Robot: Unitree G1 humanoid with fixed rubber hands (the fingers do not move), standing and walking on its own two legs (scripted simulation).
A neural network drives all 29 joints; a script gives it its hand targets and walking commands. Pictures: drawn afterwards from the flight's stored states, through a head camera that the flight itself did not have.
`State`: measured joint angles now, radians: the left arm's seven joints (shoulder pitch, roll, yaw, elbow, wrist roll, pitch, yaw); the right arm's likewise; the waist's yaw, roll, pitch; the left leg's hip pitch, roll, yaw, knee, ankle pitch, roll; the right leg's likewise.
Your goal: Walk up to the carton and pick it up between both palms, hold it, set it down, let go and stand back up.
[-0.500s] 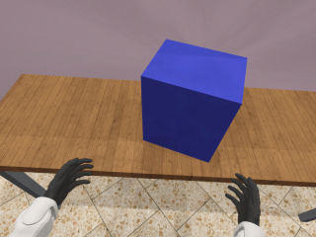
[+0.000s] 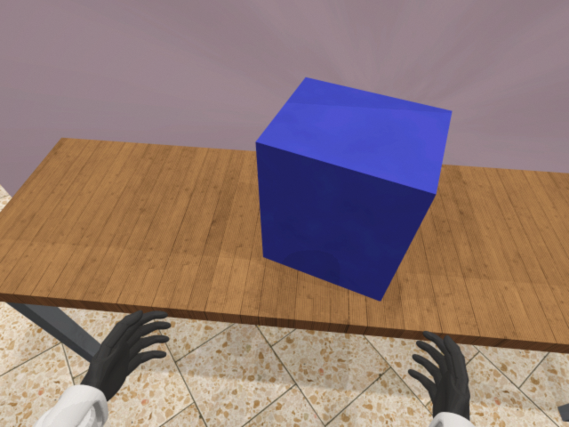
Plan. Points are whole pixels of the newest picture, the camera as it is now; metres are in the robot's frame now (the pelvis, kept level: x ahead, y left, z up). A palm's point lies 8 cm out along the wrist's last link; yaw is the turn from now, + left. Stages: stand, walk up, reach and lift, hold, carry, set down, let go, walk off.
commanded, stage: set down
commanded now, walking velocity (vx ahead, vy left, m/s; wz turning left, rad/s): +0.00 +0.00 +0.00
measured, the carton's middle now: (344, 194) +0.46 -0.04 +0.05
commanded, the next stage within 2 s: let go in 1.18 s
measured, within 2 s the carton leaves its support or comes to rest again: neither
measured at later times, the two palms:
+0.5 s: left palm (118, 382) +0.15 +0.26 -0.02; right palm (448, 420) +0.15 -0.18 -0.03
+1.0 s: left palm (141, 394) +0.15 +0.23 -0.04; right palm out of the picture +0.15 -0.20 -0.05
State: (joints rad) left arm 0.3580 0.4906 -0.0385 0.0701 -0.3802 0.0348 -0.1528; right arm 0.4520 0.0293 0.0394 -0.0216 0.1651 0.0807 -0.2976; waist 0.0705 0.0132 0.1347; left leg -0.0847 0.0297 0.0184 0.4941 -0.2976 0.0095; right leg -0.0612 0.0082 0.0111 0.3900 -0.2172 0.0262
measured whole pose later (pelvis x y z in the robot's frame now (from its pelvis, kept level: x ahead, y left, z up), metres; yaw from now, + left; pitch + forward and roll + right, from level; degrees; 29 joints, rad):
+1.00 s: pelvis +0.00 -0.01 +0.01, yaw +0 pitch -6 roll -1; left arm 0.31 0.32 -0.05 0.28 -0.19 0.09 -0.09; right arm 0.36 -0.05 -0.01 0.37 0.08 -0.10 -0.12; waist 0.04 0.01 0.12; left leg -0.05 0.03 0.03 0.40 -0.25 0.00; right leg -0.04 0.01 0.02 0.33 -0.19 0.02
